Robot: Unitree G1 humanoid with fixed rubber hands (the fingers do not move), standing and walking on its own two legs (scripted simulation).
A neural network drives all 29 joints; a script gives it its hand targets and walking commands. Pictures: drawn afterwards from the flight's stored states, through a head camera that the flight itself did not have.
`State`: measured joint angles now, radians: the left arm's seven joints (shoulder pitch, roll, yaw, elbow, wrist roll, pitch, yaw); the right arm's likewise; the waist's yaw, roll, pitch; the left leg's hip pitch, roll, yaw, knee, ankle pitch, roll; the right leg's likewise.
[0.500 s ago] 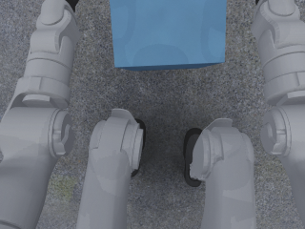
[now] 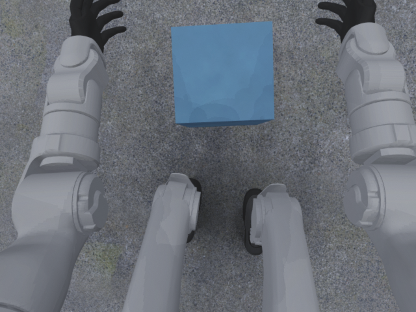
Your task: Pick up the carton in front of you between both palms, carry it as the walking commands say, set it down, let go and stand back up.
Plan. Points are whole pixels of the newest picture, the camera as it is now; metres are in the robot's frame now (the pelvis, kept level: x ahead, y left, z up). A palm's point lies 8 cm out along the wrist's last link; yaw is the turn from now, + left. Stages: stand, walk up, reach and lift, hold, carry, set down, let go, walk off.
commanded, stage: set down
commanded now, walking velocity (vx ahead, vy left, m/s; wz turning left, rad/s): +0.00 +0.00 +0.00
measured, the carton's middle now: (222, 85) +0.52 +0.03 -0.38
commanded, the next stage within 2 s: let go in 0.36 s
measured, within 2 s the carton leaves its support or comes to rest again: neither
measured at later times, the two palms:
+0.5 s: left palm out of the picture +0.50 +0.24 +0.04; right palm out of the picture +0.55 -0.16 +0.04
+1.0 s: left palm out of the picture +0.35 +0.25 +0.15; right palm out of the picture +0.39 -0.20 +0.14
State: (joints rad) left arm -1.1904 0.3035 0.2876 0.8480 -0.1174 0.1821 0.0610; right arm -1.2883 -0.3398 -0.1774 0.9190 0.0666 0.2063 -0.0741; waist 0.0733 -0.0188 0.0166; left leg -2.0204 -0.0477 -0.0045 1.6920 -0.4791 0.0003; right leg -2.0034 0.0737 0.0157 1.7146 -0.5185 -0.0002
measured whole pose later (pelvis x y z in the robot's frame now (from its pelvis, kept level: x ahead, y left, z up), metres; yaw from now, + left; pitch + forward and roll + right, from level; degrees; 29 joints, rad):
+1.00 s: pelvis +0.10 +0.01 +0.24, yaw +0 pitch +24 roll +0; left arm -0.14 0.19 0.13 0.57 0.00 0.00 -0.07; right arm -0.20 -0.17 -0.14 0.61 -0.05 0.01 0.00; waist 0.04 0.01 -0.07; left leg -0.81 -0.05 -0.04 0.66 -0.27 0.02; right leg -0.78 0.04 0.05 0.66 -0.29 0.00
